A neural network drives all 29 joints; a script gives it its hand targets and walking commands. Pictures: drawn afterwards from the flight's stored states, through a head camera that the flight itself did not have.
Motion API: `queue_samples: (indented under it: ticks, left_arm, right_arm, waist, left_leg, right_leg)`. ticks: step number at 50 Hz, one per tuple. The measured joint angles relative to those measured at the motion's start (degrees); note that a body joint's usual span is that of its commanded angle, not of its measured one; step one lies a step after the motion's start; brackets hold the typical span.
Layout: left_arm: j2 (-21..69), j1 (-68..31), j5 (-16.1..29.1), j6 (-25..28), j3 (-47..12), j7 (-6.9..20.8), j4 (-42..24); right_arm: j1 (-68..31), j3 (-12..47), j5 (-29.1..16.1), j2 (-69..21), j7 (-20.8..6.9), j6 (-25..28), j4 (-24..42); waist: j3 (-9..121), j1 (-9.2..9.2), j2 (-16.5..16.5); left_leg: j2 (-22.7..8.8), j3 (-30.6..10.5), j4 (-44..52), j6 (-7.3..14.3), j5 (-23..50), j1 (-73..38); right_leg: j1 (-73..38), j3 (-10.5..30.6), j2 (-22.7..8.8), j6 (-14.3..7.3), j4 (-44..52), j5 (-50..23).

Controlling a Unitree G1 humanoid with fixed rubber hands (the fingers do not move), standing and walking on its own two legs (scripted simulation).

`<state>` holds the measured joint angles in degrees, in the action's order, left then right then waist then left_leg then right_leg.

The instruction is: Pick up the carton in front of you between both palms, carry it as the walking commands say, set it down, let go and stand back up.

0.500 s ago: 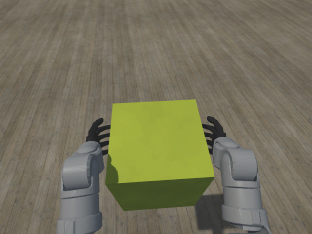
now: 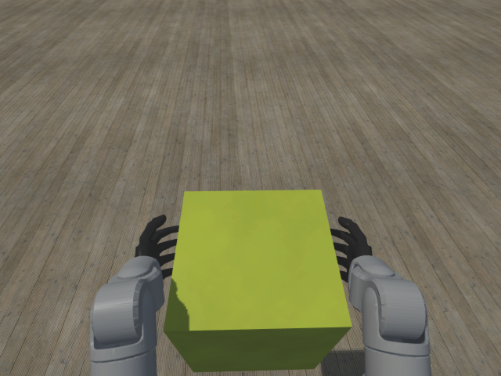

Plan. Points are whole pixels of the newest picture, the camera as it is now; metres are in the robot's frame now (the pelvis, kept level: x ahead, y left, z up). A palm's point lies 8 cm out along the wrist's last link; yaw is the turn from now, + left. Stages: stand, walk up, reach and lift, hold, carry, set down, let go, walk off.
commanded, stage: carry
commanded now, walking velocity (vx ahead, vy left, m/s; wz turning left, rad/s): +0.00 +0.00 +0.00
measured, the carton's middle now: (253, 286) +0.28 +0.00 +0.02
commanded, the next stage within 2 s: none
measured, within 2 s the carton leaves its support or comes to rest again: neither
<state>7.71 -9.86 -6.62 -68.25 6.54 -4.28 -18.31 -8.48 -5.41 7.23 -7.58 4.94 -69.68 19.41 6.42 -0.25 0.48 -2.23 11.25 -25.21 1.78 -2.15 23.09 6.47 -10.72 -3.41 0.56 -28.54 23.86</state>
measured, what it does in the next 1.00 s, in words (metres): stands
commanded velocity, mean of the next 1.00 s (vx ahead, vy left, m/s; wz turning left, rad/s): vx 0.00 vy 0.00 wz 0.00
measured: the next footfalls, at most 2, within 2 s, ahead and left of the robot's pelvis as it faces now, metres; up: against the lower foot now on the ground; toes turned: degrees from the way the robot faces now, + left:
none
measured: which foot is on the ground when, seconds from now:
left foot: down 0.00-1.00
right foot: down 0.00-1.00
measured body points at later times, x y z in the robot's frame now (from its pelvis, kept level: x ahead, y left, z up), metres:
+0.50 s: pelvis +0.06 -0.01 +0.00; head +0.05 -0.02 +0.45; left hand +0.35 +0.12 +0.09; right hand +0.33 -0.18 +0.08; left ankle +0.10 +0.10 -0.73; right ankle -0.08 -0.10 -0.72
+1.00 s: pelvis +0.01 -0.01 +0.00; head -0.02 -0.01 +0.44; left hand +0.30 +0.12 +0.06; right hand +0.28 -0.18 +0.05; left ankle +0.09 +0.10 -0.73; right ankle -0.08 -0.10 -0.73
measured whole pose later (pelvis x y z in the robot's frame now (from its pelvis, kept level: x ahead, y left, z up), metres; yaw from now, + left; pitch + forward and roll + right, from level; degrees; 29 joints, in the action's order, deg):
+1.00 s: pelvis +0.01 -0.01 +0.00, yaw -3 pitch +1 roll +1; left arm 7.6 -8.9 -9.7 -61.2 6.8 -3.0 -8.0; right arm -8.6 -5.7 9.5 -7.6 3.6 -62.3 7.7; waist 5.8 0.0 0.7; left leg -4.8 10.8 -32.0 1.2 -9.7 22.7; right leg 6.8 -11.5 -3.6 -0.2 -31.9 25.7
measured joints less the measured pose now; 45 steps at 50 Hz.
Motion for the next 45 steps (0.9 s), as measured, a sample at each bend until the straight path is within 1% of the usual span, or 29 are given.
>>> queue_samples:
  ticks: [1, 2, 3, 4, 5, 8, 14, 16, 20, 24, 29, 33, 35, 39, 45]
  left_arm:
    - [0.02, -0.33, -0.19, -0.27, 0.57, 0.05, 0.51]
    - [0.04, -0.43, -0.45, -0.54, 1.0, 0.06, 0.96]
    - [0.03, -0.46, -0.7, -0.78, 1.28, 0.07, 1.39]
    - [0.05, -0.51, -0.9, -0.96, 1.46, 0.07, 1.79]
    - [0.09, -0.58, -1.05, -1.04, 1.55, 0.07, 2.11]
    - [0.13, -0.89, -1.14, -0.83, 1.57, 0.05, 2.27]
    - [0.2, -1.13, -0.76, -0.26, 0.92, -0.23, 0.53]
    - [0.16, -0.89, -0.66, -0.28, 0.73, -0.22, 0.27]
    - [0.13, -0.6, -0.56, -0.3, 0.59, -0.19, 0.09]
    - [0.08, -0.19, -0.54, -0.27, 0.25, -0.16, 0.48]
    - [0.02, 0.07, -0.57, -0.61, 0.31, -0.13, 0.55]
    - [0.06, -0.2, -0.66, -0.66, 0.63, -0.1, 0.73]
    - [0.06, -0.18, -0.74, -0.43, 0.62, -0.07, 1.34]
    - [-0.02, 0.32, -1.08, 0.31, 0.38, 0.12, 3.21]
    - [-0.1, 0.85, -2.27, 3.47, 0.2, 0.8, 7.25]
  right_arm:
    - [-0.5, 0.05, 0.03, -0.05, -0.01, 0.19, -1.23]
    - [-1.05, -0.01, -0.02, -0.12, -0.03, 0.27, -2.55]
    - [-1.47, -0.09, -0.08, -0.18, -0.05, 0.3, -3.69]
    - [-1.74, -0.22, -0.11, -0.23, -0.07, 0.3, -4.52]
    - [-1.88, -0.34, -0.12, -0.25, -0.09, 0.32, -5.03]
    - [-2.05, -0.54, -0.16, -0.25, -0.13, 0.66, -5.16]
    - [-1.63, -0.54, -0.34, -0.21, -0.02, 0.94, -2.39]
    - [-1.33, -0.4, -0.31, -0.17, 0.02, 0.75, -1.87]
    - [-1.18, -0.25, -0.21, -0.13, 0.07, 0.39, -1.45]
    - [-0.74, -0.23, -0.13, -0.07, 0.11, 0.04, -1.37]
    - [-0.74, -0.08, -0.1, -0.07, 0.19, -0.39, -1.63]
    - [-1.21, -0.14, -0.03, -0.13, 0.19, -0.37, -2.11]
    - [-1.19, -0.24, 0.02, -0.13, 0.16, -0.18, -2.65]
    - [-0.55, -0.18, 0.28, -0.04, 0.02, 0.5, -4.31]
    - [-0.11, -0.05, 1.45, 0.02, -0.67, 3.75, -8.53]
  waist:
    - [0.25, 0.04, 1.38]
    - [0.53, 0.11, 2.15]
    - [0.78, 0.17, 2.54]
    - [0.94, 0.26, 2.66]
    - [1.05, 0.33, 2.64]
    - [0.97, 0.37, 2.24]
    - [0.29, 0.67, 0.9]
    - [0.47, 0.75, 0.64]
    - [0.85, 0.6, 0.25]
    - [0.85, 0.53, 0.16]
    - [0.55, 0.39, 0.32]
    - [0.47, 0.16, 0.61]
    - [0.31, 0.15, 0.55]
    - [0.0, 0.2, 0.42]
    - [-0.33, 0.26, 0.34]
  left_leg:
    - [0.63, 0.64, -1.16, 1.25, -2.86, -0.24]
    - [0.89, 1.08, -1.85, 1.93, -4.84, -0.47]
    - [0.96, 1.38, -2.02, 2.17, -5.98, -0.78]
    - [0.86, 1.51, -1.93, 1.41, -6.22, -1.07]
    - [0.81, 1.58, -1.92, 1.18, -6.58, -1.28]
    - [0.49, 1.86, -2.51, 1.39, -8.04, -1.31]
    - [-0.34, 1.37, -4.25, 0.92, -9.21, -0.73]
    - [-0.47, 0.96, -4.45, 0.73, -9.09, -0.77]
    - [-0.89, 0.17, -5.52, 0.06, -9.31, -0.43]
    - [-1.18, -0.23, -6.38, -0.64, -10.07, -0.67]
    - [-1.49, -0.38, -6.8, -0.82, -10.59, -1.11]
    - [-1.66, -0.36, -7.66, -1.09, -11.08, -0.56]
    - [-1.79, -0.38, -8.33, -1.09, -11.1, -0.2]
    - [-2.0, -0.41, -8.6, -0.97, -10.6, -0.27]
    - [-2.33, -0.42, -7.98, -0.74, -9.19, -0.38]
  right_leg:
    - [0.5, 0.86, -0.93, 0.6, -2.05, 0.48]
    - [0.84, 1.63, -1.41, 1.09, -3.33, 1.08]
    - [0.88, 2.28, -1.55, 1.56, -3.01, 0.96]
    - [0.47, 2.61, -1.6, 1.78, -1.5, 0.65]
    - [-0.28, 2.77, -1.57, 1.89, 0.38, 0.05]
    - [-1.84, 2.98, -1.19, 1.6, 3.65, -0.02]
    - [-0.27, 2.66, -1.0, 2.16, 0.5, -0.4]
    - [-0.55, 2.45, -0.86, 2.2, 0.76, -0.69]
    - [-1.56, 1.91, -0.43, 1.64, 2.46, -0.34]
    - [-1.39, 0.93, -0.52, 1.12, 0.62, 0.55]
    - [-1.17, -0.04, -0.69, 0.99, -1.41, 1.34]
    - [-1.36, -0.44, -0.68, 0.27, -0.95, 3.0]
    - [-1.2, -0.61, -0.68, -0.2, -1.32, 3.61]
    - [-0.8, -0.69, -0.7, -0.3, -2.63, 3.53]
    - [-0.29, -0.73, -0.46, -0.53, -3.35, 2.84]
